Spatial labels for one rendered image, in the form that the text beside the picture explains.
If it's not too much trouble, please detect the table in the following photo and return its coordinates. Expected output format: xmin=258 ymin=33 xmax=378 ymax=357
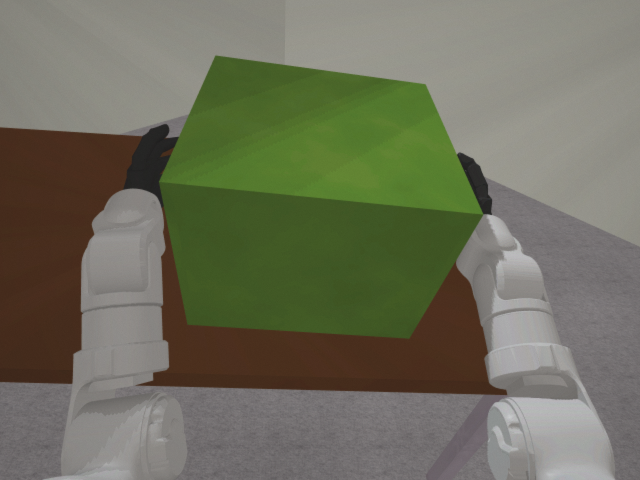
xmin=0 ymin=127 xmax=511 ymax=480

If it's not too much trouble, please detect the left robot hand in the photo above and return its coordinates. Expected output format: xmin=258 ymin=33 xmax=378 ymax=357
xmin=123 ymin=124 xmax=179 ymax=208

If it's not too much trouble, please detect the robot left forearm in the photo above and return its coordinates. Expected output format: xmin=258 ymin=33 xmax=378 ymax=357
xmin=61 ymin=189 xmax=169 ymax=476

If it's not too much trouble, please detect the right robot upper arm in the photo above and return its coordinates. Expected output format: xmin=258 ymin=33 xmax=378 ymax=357
xmin=487 ymin=397 xmax=616 ymax=480

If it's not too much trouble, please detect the robot right forearm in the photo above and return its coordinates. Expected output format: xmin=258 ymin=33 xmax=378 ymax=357
xmin=456 ymin=214 xmax=615 ymax=477

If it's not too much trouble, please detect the left robot upper arm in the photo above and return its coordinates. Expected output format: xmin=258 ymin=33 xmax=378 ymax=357
xmin=43 ymin=392 xmax=187 ymax=480

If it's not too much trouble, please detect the right robot hand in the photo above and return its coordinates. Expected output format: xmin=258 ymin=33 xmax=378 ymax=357
xmin=457 ymin=153 xmax=492 ymax=215

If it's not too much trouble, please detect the carton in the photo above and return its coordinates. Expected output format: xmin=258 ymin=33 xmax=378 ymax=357
xmin=159 ymin=55 xmax=484 ymax=339

